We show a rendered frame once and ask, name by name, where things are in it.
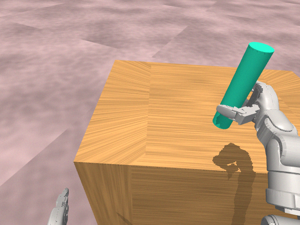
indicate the right robot arm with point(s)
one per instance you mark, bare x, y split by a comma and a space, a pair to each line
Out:
282, 147

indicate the right robot hand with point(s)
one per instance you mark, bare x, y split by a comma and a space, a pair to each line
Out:
263, 98

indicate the can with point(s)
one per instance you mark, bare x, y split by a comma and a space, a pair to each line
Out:
251, 66

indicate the left robot hand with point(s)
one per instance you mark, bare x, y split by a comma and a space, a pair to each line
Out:
59, 214

